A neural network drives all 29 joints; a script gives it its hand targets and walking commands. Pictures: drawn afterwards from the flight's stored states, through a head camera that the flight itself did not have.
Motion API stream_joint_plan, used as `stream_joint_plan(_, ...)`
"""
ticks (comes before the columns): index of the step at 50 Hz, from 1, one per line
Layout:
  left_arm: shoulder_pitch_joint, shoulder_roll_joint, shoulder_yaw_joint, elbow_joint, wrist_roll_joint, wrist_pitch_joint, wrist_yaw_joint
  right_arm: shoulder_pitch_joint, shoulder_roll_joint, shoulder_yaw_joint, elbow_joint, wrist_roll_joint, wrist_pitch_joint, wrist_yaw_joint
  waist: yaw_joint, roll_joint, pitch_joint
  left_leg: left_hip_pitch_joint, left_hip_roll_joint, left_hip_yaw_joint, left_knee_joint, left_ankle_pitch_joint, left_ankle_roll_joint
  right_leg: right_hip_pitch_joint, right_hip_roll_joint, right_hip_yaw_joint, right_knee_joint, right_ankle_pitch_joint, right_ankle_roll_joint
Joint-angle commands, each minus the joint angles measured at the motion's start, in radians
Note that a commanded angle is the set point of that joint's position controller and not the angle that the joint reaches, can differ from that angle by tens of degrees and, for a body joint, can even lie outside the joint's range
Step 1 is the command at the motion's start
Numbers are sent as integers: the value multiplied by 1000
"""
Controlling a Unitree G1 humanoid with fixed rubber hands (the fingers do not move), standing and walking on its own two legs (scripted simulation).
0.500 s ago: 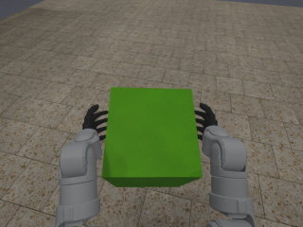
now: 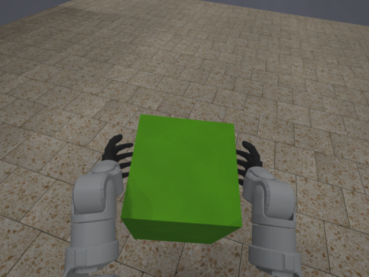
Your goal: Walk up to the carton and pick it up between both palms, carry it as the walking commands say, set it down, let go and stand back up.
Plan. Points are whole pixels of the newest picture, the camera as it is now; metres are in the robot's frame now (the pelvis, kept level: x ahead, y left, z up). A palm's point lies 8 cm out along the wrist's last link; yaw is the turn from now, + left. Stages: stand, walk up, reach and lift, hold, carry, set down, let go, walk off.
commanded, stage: carry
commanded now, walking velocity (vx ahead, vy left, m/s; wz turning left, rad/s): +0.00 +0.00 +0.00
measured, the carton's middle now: (179, 186) +0.32 +0.01 +0.03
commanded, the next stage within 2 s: none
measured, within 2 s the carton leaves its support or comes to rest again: neither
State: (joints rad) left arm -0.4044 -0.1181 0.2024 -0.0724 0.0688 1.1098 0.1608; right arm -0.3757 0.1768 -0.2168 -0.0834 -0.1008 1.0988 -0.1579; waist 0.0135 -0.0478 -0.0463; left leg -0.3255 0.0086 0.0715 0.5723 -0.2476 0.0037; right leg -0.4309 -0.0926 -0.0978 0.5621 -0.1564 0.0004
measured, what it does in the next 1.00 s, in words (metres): stands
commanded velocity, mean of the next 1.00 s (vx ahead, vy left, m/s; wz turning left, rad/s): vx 0.00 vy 0.00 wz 0.00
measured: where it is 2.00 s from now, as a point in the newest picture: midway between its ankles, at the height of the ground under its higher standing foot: outside the picture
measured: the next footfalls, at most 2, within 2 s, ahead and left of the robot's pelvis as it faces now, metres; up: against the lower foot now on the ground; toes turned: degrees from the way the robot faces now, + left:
none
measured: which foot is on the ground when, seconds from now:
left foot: down 0.00-1.00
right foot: down 0.00-1.00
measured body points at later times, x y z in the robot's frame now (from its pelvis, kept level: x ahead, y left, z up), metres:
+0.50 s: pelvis +0.02 -0.05 +0.00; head +0.06 -0.05 +0.45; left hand +0.35 +0.09 +0.05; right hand +0.35 -0.20 +0.05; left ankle +0.04 +0.12 -0.73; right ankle +0.10 -0.12 -0.73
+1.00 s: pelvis +0.02 -0.03 +0.01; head +0.01 -0.02 +0.46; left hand +0.33 +0.13 +0.06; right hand +0.33 -0.16 +0.06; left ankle +0.04 +0.12 -0.73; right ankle +0.10 -0.12 -0.73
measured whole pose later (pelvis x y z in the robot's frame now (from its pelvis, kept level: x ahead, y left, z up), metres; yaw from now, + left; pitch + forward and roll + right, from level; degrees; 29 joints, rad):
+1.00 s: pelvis +0.02 -0.03 +0.01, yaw +1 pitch +1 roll +1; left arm -0.27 -0.15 0.18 0.07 0.11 0.80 0.13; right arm -0.27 0.15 -0.17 0.08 -0.10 0.81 -0.13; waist 0.00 -0.02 -0.05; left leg -0.31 0.05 0.04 0.53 -0.24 -0.04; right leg -0.39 -0.05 -0.14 0.49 -0.12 -0.04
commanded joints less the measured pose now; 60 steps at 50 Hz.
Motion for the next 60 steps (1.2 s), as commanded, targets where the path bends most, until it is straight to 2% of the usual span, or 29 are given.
stream_joint_plan(1,-566,-740,-504,110,-176,-43,-64,-567,657,487,122,154,-38,40,-10,106,-294,-54,129,-125,-228,-165,12,201,-13,26,-38,-18,3)
stream_joint_plan(3,-566,-796,-558,9,-213,-47,-61,-611,711,556,-12,203,-46,40,-13,105,-289,-10,124,-116,-217,-120,3,178,-21,19,-33,-6,15)
stream_joint_plan(6,-330,-649,-342,387,-46,-105,-100,-380,580,355,355,47,-102,80,-12,53,-255,-3,109,-91,-194,-130,-7,156,-40,42,-84,-61,-2)
stream_joint_plan(8,-481,-758,-446,218,-137,-121,-100,-546,702,491,143,136,-118,74,-12,-39,-219,-9,101,-79,-147,-57,-12,129,-74,75,-139,-93,4)
stream_joint_plan(9,-418,-683,-365,347,-73,-162,-120,-445,653,396,329,69,-151,94,-17,-35,-258,35,94,-68,-119,-34,-17,126,-74,83,-161,-111,3)
stream_joint_plan(12,-492,-726,-341,327,-82,-268,-147,-570,715,420,263,106,-252,120,-14,-103,-230,37,98,-65,-84,41,-21,103,-81,95,-183,-76,8)
stream_joint_plan(13,-326,-759,-350,370,-59,-276,-163,-522,715,447,183,116,-277,133,-12,-62,-252,41,94,-54,-71,69,-24,119,-94,84,-174,-26,9)
stream_joint_plan(16,-577,-968,-589,-34,-266,-293,-159,-756,881,646,-243,311,-304,128,-15,45,-353,86,91,-52,-95,41,-15,170,-86,78,-149,-68,-4)
stream_joint_plan(17,-462,-833,-459,133,-168,-314,-163,-526,800,514,62,211,-303,142,-15,41,-404,114,97,-48,-92,76,-13,185,-80,81,-131,-35,-8)
stream_joint_plan(21,-552,-775,-566,-128,-225,-316,-114,-575,769,609,-104,286,-294,112,-13,106,-477,128,106,-50,-71,128,-5,251,-86,72,-111,107,-26)
stream_joint_plan(22,-343,-667,-468,49,-133,-316,-125,-366,703,547,113,214,-283,125,-13,50,-534,147,106,-57,-49,127,1,291,-87,62,-98,151,-28)
stream_joint_plan(23,-468,-743,-557,-106,-205,-322,-127,-481,747,613,-78,258,-297,119,-13,14,-502,124,96,-44,-45,89,-4,292,-106,95,-125,181,-35)
stream_joint_plan(26,-236,-702,-533,-2,-126,-279,-114,-297,686,600,-2,215,-255,121,-13,76,-496,158,121,-46,-50,201,-10,283,-97,65,-89,283,-49)
stream_joint_plan(28,-251,-690,-511,42,-128,-271,-127,-377,676,614,-16,218,-254,123,-17,-37,-446,107,107,-49,-62,76,-2,280,-105,89,-131,183,-38)
stream_joint_plan(29,74,-721,-478,140,-67,-253,-155,-90,707,607,49,173,-234,148,-19,-85,-395,89,101,-41,-57,72,-14,254,-108,91,-150,179,-39)
stream_joint_plan(30,-277,-662,-467,164,-105,-291,-145,-441,614,590,35,196,-280,131,-19,-78,-376,79,95,-38,-58,47,-24,254,-108,114,-164,188,-43)
stream_joint_plan(34,-245,-693,-461,173,-97,-291,-165,-371,674,589,95,166,-263,142,-22,-114,-228,36,103,-48,-66,21,-21,150,-107,115,-237,21,-31)
stream_joint_plan(38,-290,-651,-401,258,-75,-348,-174,-313,659,460,279,124,-326,166,-17,32,-279,68,116,-69,-117,47,-13,183,-76,68,-178,-15,-15)
stream_joint_plan(43,-417,-768,-561,-76,-221,-361,-161,-356,748,527,-7,220,-346,154,-16,82,-326,67,109,-60,-139,-34,0,180,-65,72,-168,-92,-18)
stream_joint_plan(47,-376,-692,-517,54,-162,-312,-130,-391,649,494,64,175,-311,117,-17,126,-307,28,124,-88,-164,-50,20,199,-51,60,-147,-38,-8)
stream_joint_plan(49,-393,-729,-570,-29,-201,-295,-124,-431,669,555,-49,211,-294,108,-17,85,-329,26,119,-83,-172,-52,12,222,-55,58,-147,-53,-9)
stream_joint_plan(51,-42,-670,-440,257,-59,-272,-152,-181,608,476,171,103,-273,135,-13,6,-317,21,116,-78,-151,-87,22,192,-54,68,-185,-87,-3)
stream_joint_plan(52,-315,-688,-477,151,-126,-291,-138,-443,624,524,68,164,-286,119,-14,-19,-318,21,103,-63,-123,-48,13,196,-70,86,-199,-89,-9)
stream_joint_plan(54,-119,-704,-482,91,-108,-270,-143,-184,645,520,56,136,-257,124,-16,39,-302,36,126,-76,-155,11,5,211,-67,46,-146,-1,-11)
stream_joint_plan(55,-5,-609,-370,334,2,-292,-172,-79,574,398,313,37,-281,155,-15,22,-345,58,133,-80,-136,102,7,249,-65,29,-121,87,-13)
stream_joint_plan(56,-356,-626,-441,151,-105,-337,-153,-430,586,470,120,146,-327,143,-15,37,-292,30,118,-81,-142,48,6,219,-64,38,-124,61,-7)
stream_joint_plan(57,-23,-625,-365,317,-8,-333,-177,-134,592,426,259,77,-321,170,-15,-17,-271,23,128,-92,-160,18,8,212,-60,38,-130,0,-12)
stream_joint_plan(59,-424,-676,-467,100,-117,-379,-165,-498,635,497,60,170,-366,164,-17,14,-244,36,126,-84,-151,76,5,184,-65,40,-112,41,3)
stream_joint_plan(60,-319,-718,-472,87,-119,-379,-173,-386,682,511,65,175,-361,171,-14,42,-229,18,121,-89,-159,0,8,150,-48,32,-131,-24,3)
